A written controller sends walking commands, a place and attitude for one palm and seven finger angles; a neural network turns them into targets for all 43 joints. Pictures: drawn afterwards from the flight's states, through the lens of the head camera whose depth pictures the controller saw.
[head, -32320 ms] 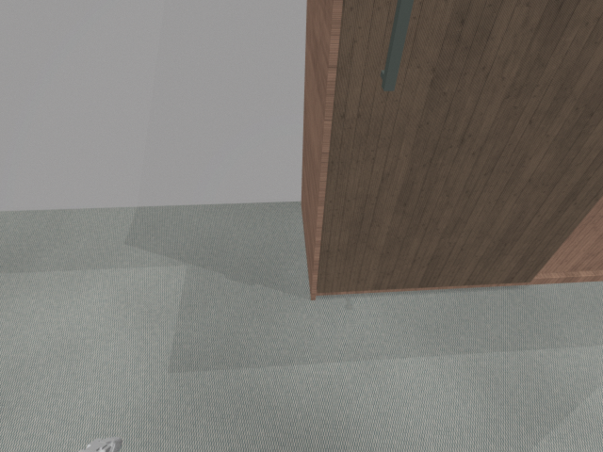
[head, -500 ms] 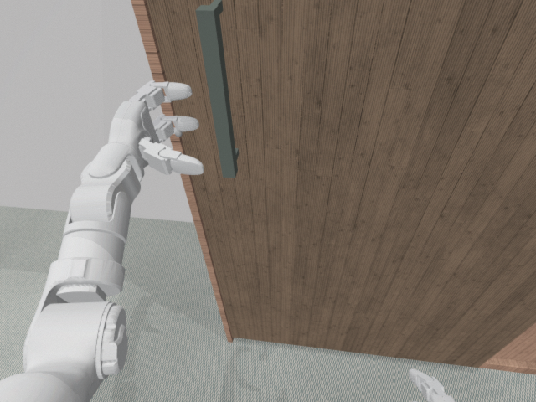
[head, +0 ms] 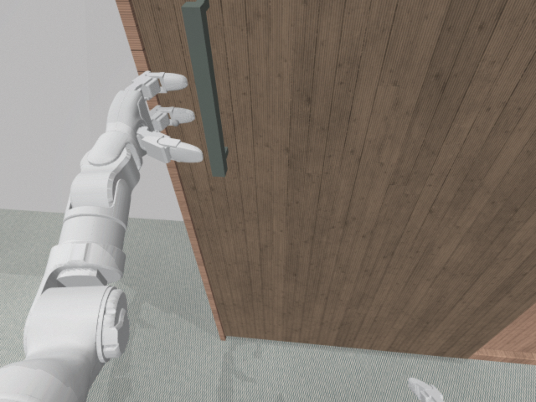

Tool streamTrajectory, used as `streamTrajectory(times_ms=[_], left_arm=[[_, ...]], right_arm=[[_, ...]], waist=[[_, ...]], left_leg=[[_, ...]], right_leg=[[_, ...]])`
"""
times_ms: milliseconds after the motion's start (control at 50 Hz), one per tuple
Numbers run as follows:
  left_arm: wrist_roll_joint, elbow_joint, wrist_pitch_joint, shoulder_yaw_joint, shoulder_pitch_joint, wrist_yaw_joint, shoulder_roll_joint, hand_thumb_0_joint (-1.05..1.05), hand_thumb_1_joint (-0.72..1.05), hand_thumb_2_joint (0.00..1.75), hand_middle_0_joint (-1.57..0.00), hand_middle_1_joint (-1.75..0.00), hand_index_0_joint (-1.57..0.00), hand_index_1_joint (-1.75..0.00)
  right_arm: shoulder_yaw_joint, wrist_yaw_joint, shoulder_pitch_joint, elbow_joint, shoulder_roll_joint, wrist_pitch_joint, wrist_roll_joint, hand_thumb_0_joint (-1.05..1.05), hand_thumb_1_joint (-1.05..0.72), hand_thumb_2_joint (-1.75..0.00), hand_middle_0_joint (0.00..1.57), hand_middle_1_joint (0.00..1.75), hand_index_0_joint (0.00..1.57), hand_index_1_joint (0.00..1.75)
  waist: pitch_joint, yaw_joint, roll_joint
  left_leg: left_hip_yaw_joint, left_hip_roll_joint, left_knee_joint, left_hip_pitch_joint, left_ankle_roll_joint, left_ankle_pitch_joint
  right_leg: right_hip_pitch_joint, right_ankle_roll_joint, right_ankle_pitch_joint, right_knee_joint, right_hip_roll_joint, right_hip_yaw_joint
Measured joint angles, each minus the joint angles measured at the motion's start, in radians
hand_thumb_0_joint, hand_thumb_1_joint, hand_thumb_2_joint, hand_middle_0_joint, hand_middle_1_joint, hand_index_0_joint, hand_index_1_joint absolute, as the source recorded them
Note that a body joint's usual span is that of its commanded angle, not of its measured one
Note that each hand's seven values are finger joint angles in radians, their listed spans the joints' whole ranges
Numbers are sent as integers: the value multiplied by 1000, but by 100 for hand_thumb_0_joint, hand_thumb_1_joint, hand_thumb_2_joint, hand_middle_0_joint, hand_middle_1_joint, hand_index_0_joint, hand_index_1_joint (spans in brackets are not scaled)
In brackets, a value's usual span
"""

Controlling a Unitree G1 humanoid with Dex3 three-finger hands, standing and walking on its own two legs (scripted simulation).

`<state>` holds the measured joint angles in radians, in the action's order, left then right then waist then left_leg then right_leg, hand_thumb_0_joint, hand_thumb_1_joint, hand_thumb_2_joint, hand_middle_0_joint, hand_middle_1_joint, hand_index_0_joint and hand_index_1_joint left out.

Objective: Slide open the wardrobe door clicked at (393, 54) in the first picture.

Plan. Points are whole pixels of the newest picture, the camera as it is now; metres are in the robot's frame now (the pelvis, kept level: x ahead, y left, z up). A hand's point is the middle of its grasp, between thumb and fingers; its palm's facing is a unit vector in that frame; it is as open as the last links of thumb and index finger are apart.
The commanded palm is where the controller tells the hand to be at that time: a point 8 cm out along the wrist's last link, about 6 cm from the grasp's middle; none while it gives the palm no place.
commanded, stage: move the hooked fingers beside the handle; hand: left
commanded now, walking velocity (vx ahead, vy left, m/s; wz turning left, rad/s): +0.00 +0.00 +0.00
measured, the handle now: (212, 97) +0.47 +0.09 +0.25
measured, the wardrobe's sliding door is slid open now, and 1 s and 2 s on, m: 0.00 0.00 0.00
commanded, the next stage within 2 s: feel for the door with the fingertips in 0.42 s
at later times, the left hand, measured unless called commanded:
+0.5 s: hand (161, 112) +0.43 +0.15 +0.25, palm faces -0.04 -1.00 +0.00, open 14.0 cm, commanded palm +0.40 +0.21 +0.24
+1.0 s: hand (193, 121) +0.43 +0.11 +0.24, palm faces -0.06 -1.00 +0.01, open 14.0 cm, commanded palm +0.40 +0.17 +0.24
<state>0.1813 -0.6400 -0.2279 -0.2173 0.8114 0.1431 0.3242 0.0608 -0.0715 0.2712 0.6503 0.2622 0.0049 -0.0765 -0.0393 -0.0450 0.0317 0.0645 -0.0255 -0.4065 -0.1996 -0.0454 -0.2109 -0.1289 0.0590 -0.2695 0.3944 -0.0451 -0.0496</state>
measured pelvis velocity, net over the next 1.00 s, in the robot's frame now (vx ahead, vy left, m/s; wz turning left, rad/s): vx -0.01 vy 0.00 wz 0.00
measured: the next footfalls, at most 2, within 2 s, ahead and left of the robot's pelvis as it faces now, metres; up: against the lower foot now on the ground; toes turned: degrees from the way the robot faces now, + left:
none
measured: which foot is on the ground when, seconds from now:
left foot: down 0.00-1.00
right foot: down 0.00-1.00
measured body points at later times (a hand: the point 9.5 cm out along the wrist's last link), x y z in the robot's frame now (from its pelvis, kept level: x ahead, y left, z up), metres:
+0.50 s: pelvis +0.00 +0.00 +0.00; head -0.02 -0.01 +0.45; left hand +0.42 +0.21 +0.25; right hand +0.14 -0.25 -0.10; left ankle +0.00 +0.09 -0.74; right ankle -0.04 -0.08 -0.74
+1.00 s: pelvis -0.01 +0.00 +0.00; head -0.02 -0.01 +0.45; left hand +0.42 +0.16 +0.24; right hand +0.14 -0.23 -0.10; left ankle +0.00 +0.09 -0.74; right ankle -0.04 -0.08 -0.74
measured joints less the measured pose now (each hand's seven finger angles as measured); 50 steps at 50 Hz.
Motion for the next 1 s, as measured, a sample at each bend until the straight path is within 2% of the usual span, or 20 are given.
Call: streamTrajectory(times_ms=[80,160,260,400,480,580,640,720,820,920,1000], left_arm=[[7,22,-3,-26,-12,9,32,-1,-50,30,-34,-122,-32,-121],[22,1,-31,-13,0,40,57,-1,-50,30,-32,-121,-31,-120],[36,10,-56,23,-15,58,42,-1,-50,30,-31,-120,-30,-120],[33,27,-18,22,-1,28,12,-1,-50,30,-31,-120,-30,-120],[24,1,-3,4,34,22,26,-1,-50,30,-31,-120,-30,-120],[21,-66,-36,6,50,42,52,-1,-50,30,-30,-120,-30,-120],[28,-26,-41,36,11,46,35,-1,-50,30,-30,-120,-30,-120],[44,87,-24,68,-48,35,-28,-1,-50,30,-30,-120,-30,-120],[41,135,-32,89,-34,-15,-90,-1,-50,30,-30,-120,-30,-120],[14,77,-85,77,22,-71,-97,-1,-50,30,-31,-120,-30,-120],[7,44,-94,43,24,-80,-78,-1,-50,30,-31,-120,-30,-120]], right_arm=[[-5,-3,12,0,9,-3,-5,1,-90,-90,20,30,20,30],[-10,-5,18,6,18,-6,-15,1,-90,-90,20,30,20,30],[-16,-6,6,6,28,2,-19,1,-90,-90,20,30,20,30],[-7,-9,-36,2,16,25,-8,1,-90,-90,20,30,20,30],[1,-6,-38,-4,6,24,-7,1,-90,-90,20,30,20,30],[1,1,-16,-9,6,4,-14,1,-90,-90,20,30,20,30],[-7,4,1,-11,13,3,-17,1,-90,-90,20,30,20,30],[-12,6,4,3,16,10,-11,1,-90,-90,20,30,20,30],[-4,10,-24,20,1,15,-2,2,-90,-90,20,30,20,30],[3,14,-47,9,-14,0,5,1,-90,-90,20,30,20,30],[6,12,-45,-5,-18,-17,9,1,-90,-90,20,30,20,30]], waist=[[-3,0,7],[-11,10,7],[-9,20,6],[5,12,-1],[-8,8,-1],[-27,11,8],[-19,19,16],[-4,29,19],[-1,27,9],[-9,14,7],[-12,7,10]], left_leg=[[2,3,1,7,1,-2],[-6,1,-4,0,1,-2],[-18,-2,-15,-14,1,-1],[-20,-3,-18,-20,-1,4],[-14,-2,-14,-18,-1,3],[-11,-3,-13,-20,-3,0],[-13,-7,-16,-18,-5,-2],[-16,-13,-16,-9,-9,-2],[-14,-15,-15,-2,-9,-2],[-6,-9,-7,-3,-7,4],[-1,-5,7,7,-5,10]], right_leg=[[8,1,2,-6,-3,3],[6,1,0,-4,-2,-6],[-3,1,-2,3,1,-18],[-9,0,2,7,2,-21],[-9,0,3,4,1,-14],[-12,-3,1,3,3,-11],[-9,-5,-2,6,6,-13],[-1,-9,-7,12,12,-16],[2,-10,-9,18,14,-14],[-2,-8,-1,11,9,-6],[5,-6,7,-2,5,0]])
